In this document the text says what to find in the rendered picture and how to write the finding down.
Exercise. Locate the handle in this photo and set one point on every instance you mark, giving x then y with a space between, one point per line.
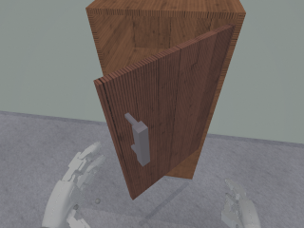
141 140

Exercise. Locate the robot left hand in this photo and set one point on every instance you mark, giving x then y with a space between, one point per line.
70 190

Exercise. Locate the robot right hand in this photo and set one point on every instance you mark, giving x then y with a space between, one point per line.
244 213

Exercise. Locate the cupboard door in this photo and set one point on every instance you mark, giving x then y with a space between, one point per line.
172 93

